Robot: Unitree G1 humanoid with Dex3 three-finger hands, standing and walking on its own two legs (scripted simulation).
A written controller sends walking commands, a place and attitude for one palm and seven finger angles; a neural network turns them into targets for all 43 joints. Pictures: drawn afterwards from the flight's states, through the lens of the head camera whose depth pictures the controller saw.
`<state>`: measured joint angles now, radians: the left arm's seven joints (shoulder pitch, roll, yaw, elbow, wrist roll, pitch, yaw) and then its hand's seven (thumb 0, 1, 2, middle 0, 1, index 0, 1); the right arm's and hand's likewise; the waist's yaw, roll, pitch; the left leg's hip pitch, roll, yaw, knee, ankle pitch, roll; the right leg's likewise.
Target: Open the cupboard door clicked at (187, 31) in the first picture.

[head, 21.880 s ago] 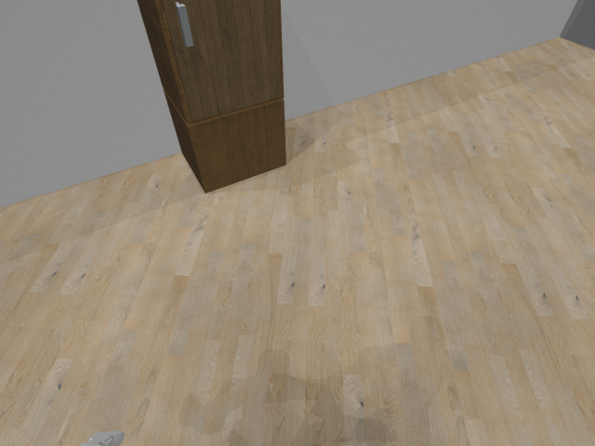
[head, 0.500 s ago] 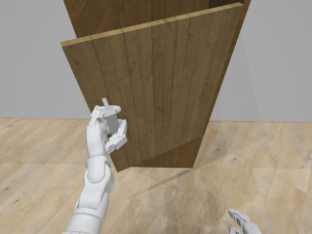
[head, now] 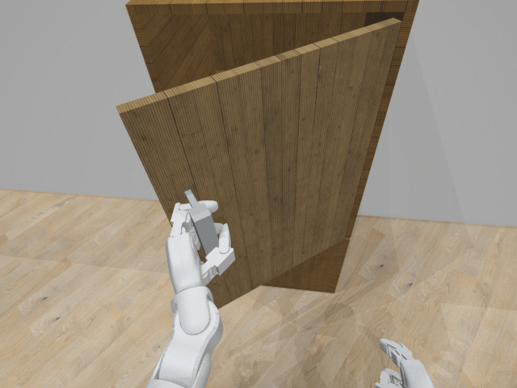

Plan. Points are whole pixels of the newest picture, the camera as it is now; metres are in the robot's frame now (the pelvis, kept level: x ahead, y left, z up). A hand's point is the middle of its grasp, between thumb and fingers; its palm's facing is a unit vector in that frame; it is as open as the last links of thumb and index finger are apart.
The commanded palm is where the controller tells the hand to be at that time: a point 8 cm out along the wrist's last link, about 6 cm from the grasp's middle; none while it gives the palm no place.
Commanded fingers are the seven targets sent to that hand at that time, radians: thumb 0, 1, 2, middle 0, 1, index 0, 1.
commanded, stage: open thumb and fingers to let go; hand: left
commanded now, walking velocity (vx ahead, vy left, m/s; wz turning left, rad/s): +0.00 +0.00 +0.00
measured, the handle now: (202, 227) +0.35 +0.11 +0.07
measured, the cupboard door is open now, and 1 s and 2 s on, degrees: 37 37 39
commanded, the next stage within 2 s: slide the hand sideways off the handle in 0.66 s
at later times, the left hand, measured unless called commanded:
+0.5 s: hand (221, 247) +0.31 +0.07 +0.07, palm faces +0.28 -0.96 +0.02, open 14.1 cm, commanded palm +0.27 +0.12 +0.07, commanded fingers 0.00 -0.50 0.30 -0.20 -0.60 -0.20 -0.60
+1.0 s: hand (208, 266) +0.28 +0.09 +0.07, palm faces -0.22 -0.98 -0.02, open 16.0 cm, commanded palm +0.26 +0.13 +0.07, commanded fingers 0.00 -0.50 0.30 -0.15 -0.30 -0.15 -0.30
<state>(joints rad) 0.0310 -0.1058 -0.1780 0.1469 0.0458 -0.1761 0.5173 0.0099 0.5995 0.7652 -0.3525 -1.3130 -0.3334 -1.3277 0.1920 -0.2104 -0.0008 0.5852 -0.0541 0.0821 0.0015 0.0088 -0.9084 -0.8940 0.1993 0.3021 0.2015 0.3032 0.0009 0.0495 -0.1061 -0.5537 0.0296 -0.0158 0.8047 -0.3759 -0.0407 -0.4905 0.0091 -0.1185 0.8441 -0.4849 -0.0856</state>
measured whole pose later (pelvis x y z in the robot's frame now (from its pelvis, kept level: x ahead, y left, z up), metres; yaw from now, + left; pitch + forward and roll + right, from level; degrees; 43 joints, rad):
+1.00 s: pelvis -0.03 +0.05 +0.00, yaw -1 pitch +6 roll -1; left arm -0.11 0.07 -0.22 0.29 -0.11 -0.25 0.03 -0.01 -0.50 0.30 -0.23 -0.40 -0.18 -0.41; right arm 0.23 -0.22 0.03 0.57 0.02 0.00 -0.02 0.01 -0.91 -0.89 0.20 0.30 0.20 0.30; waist 0.00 0.07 -0.07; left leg -0.60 0.01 0.01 0.87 -0.37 0.02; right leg -0.52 -0.02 -0.09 0.86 -0.44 -0.02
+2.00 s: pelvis +0.00 +0.02 -0.01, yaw -1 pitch +8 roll +0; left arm 0.38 0.20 0.08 -0.07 -0.25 -0.30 -0.23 -0.01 -0.49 0.30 -0.16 -0.30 -0.16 -0.31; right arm 0.25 -0.27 0.01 0.51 0.03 -0.10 -0.05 0.01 -0.91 -0.89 0.20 0.30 0.20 0.30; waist 0.00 0.05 -0.09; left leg -0.62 0.03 -0.01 0.90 -0.42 -0.02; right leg -0.54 0.01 -0.10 0.90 -0.50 -0.05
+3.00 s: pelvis +0.01 +0.07 +0.04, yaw -3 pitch -3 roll -1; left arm 0.50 0.31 0.18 -0.39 -0.04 -0.05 0.12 0.00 0.15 0.58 -0.18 -0.30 -0.18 -0.30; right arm 0.20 -0.23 0.06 0.62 0.00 -0.12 -0.08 0.01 -0.90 -0.89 0.20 0.30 0.20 0.30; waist 0.06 0.06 0.02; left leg -0.16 -0.01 0.05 0.47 -0.26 0.04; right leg -0.09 -0.02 -0.05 0.43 -0.29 0.01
